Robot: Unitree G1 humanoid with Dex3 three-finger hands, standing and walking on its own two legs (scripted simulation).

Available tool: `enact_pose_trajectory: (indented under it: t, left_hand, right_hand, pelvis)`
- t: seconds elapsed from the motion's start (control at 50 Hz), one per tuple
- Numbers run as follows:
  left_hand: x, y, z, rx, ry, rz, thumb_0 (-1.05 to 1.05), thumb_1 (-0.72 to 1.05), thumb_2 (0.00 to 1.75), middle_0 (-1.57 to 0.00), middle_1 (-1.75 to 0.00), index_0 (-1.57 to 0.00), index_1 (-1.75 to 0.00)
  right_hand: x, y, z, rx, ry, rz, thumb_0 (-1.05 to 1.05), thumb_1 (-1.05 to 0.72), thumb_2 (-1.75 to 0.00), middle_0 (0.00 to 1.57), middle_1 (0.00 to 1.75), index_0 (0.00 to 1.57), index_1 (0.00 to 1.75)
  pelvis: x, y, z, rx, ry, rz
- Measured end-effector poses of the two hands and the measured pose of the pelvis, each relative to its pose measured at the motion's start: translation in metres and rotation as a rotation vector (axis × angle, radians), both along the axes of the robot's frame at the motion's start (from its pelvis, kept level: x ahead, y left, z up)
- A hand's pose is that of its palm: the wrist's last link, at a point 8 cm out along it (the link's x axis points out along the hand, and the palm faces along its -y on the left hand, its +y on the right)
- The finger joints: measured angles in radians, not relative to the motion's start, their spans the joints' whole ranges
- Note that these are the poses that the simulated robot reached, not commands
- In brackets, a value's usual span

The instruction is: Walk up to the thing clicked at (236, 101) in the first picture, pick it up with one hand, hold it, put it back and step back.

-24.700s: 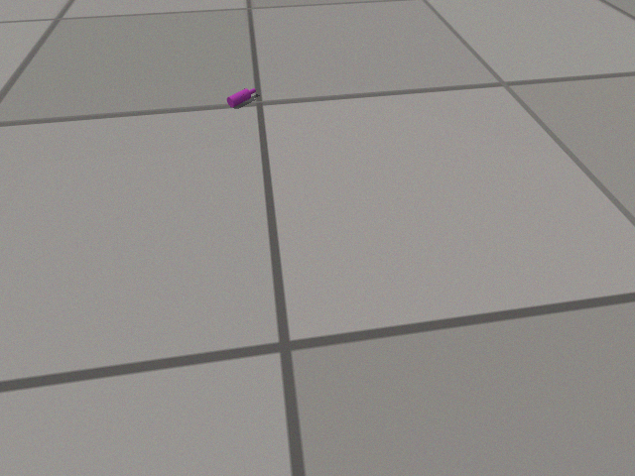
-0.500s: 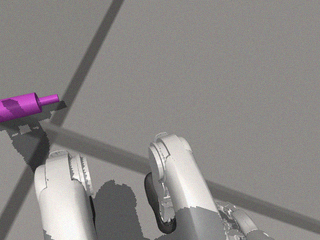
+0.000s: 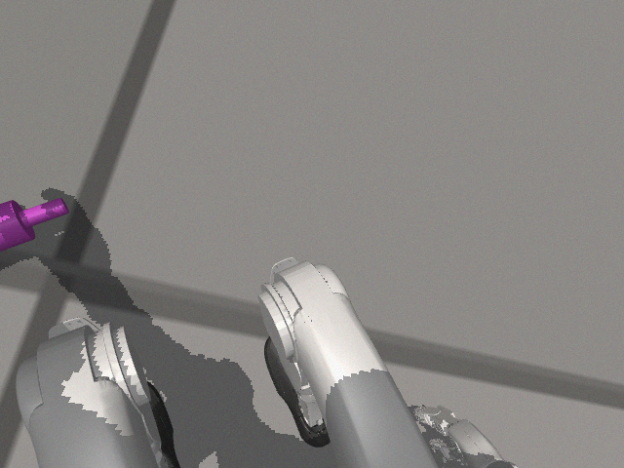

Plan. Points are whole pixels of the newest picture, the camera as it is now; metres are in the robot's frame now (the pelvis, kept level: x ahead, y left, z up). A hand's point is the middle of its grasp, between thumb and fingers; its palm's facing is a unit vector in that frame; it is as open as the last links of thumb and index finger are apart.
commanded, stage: approach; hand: left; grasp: from above
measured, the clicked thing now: out of the picture +0.47 +0.31 -0.29
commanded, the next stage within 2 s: close in in 0.06 s
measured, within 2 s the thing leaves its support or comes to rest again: neither
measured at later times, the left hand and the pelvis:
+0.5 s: hand out of the picture +0.45 +0.34 -0.20, palm faces -0.42 -0.12 -0.90, open 14.3 cm; pelvis +0.00 +0.01 -0.01, yaw -1 degrees
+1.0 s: hand out of the picture +0.46 +0.33 -0.24, palm faces -0.43 -0.15 -0.89, open 14.4 cm; pelvis +0.00 +0.01 -0.02, yaw -3 degrees
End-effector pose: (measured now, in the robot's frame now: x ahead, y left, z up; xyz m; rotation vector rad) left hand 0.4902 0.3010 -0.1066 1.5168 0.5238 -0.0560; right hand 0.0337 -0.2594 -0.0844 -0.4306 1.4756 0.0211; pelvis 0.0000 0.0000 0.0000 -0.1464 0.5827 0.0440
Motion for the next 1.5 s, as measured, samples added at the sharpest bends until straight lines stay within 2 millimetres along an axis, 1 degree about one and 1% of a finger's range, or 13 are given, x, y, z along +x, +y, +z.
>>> enact_pose_trajectory:
  t: [0.08, 0.18, 0.26, 0.32, 0.44, 0.54, 0.62, 0.76, 0.84, 0.94, 1.2, 1.32, 1.5]
  left_hand:
    - [-0.013, 0.015, -0.003, 0.003, 0.076, 0.062, 0.0, -0.56, 1.02, -0.09, -1.02, -0.08, -1.02]
    - [-0.035, 0.04, -0.013, -0.033, 0.157, 0.087, 0.0, -0.56, 1.01, -0.09, -1.03, -0.08, -1.03]
    - [-0.043, 0.052, -0.02, -0.065, 0.143, 0.042, 0.0, -0.56, 1.0, -0.09, -1.04, -0.08, -1.04]
    - [-0.045, 0.055, -0.025, -0.074, 0.123, -0.008, 0.0, -0.57, 1.0, -0.08, -1.04, -0.08, -1.03]
    - [-0.043, 0.048, -0.035, -0.089, 0.08, -0.072, 0.0, -0.57, 1.01, -0.08, -1.02, -0.08, -1.02]
    - [-0.039, 0.038, -0.044, -0.086, 0.058, -0.069, 0.0, -0.57, 1.03, -0.08, -0.99, -0.07, -1.0]
    - [-0.036, 0.032, -0.053, -0.067, 0.064, -0.057, 0.0, -0.56, 1.03, -0.08, -0.98, -0.06, -0.99]
    - [-0.031, 0.024, -0.066, -0.049, 0.067, -0.018, 0.0, -0.55, 1.02, -0.08, -0.98, -0.06, -0.99]
    - [-0.027, 0.023, -0.071, -0.051, 0.066, 0.002, 0.0, -0.55, 1.01, -0.08, -0.98, -0.07, -0.99]
    - [-0.026, 0.026, -0.076, -0.058, 0.073, 0.033, 0.0, -0.55, 1.01, -0.08, -0.98, -0.06, -0.99]
    - [-0.036, 0.036, -0.085, -0.086, 0.091, 0.019, 0.0, -0.56, 1.03, -0.08, -0.96, -0.06, -0.98]
    - [-0.038, 0.034, -0.087, -0.094, 0.081, -0.007, 0.0, -0.56, 1.03, -0.08, -0.97, -0.06, -0.98]
    - [-0.035, 0.026, -0.092, -0.078, 0.056, -0.032, 0.0, -0.54, 1.02, -0.08, -0.98, -0.06, -0.99]
  right_hand:
    - [0.0, 0.003, -0.007, 0.028, -0.001, -0.008, 0.01, -0.9, -0.89, 0.21, 0.3, 0.2, 0.3]
    - [0.009, 0.006, -0.01, 0.035, -0.005, 0.032, 0.01, -0.9, -0.89, 0.21, 0.3, 0.2, 0.3]
    - [0.018, 0.006, -0.007, 0.007, 0.004, 0.078, 0.01, -0.91, -0.89, 0.21, 0.3, 0.2, 0.3]
    - [0.025, 0.005, -0.002, -0.025, 0.004, 0.103, 0.01, -0.91, -0.89, 0.21, 0.3, 0.2, 0.3]
    - [0.038, 0.003, 0.01, -0.074, -0.018, 0.13, 0.01, -0.9, -0.89, 0.21, 0.3, 0.2, 0.3]
    - [0.041, 0.002, 0.015, -0.083, -0.041, 0.146, 0.0, -0.9, -0.89, 0.2, 0.3, 0.2, 0.3]
    - [0.033, 0.003, 0.014, -0.073, -0.041, 0.15, 0.0, -0.89, -0.89, 0.2, 0.3, 0.2, 0.3]
    - [0.01, 0.009, 0.007, -0.032, -0.009, 0.143, 0.0, -0.89, -0.89, 0.2, 0.3, 0.2, 0.3]
    - [0.0, 0.013, 0.005, -0.007, 0.01, 0.138, 0.01, -0.89, -0.89, 0.21, 0.3, 0.2, 0.3]
    - [-0.006, 0.016, 0.005, 0.008, 0.024, 0.139, 0.01, -0.9, -0.89, 0.21, 0.3, 0.2, 0.3]
    - [0.009, 0.013, 0.013, -0.012, 0.017, 0.199, 0.01, -0.9, -0.89, 0.21, 0.3, 0.2, 0.3]
    - [0.015, 0.01, 0.017, -0.026, 0.003, 0.231, 0.01, -0.9, -0.89, 0.2, 0.3, 0.2, 0.3]
    - [0.015, 0.013, 0.02, -0.02, -0.004, 0.253, 0.01, -0.9, -0.9, 0.2, 0.3, 0.2, 0.3]
  pelvis:
    - [-0.002, 0.0, 0.0, 0.007, -0.012, -0.001]
    - [-0.004, 0.0, -0.002, 0.008, -0.035, 0.006]
    - [-0.004, 0.002, -0.004, -0.007, -0.046, 0.013]
    - [-0.003, 0.004, -0.005, -0.02, -0.05, 0.016]
    - [0.0, 0.008, -0.006, -0.041, -0.047, 0.019]
    - [-0.001, 0.009, -0.007, -0.048, -0.048, 0.013]
    - [-0.003, 0.009, -0.01, -0.047, -0.055, 0.006]
    - [-0.004, 0.007, -0.016, -0.042, -0.065, -0.009]
    - [-0.004, 0.006, -0.017, -0.041, -0.074, -0.016]
    - [-0.002, 0.006, -0.018, -0.045, -0.079, -0.023]
    - [-0.001, 0.008, -0.017, -0.064, -0.099, -0.024]
    - [-0.003, 0.009, -0.018, -0.072, -0.112, -0.025]
    - [-0.004, 0.01, -0.019, -0.08, -0.117, -0.032]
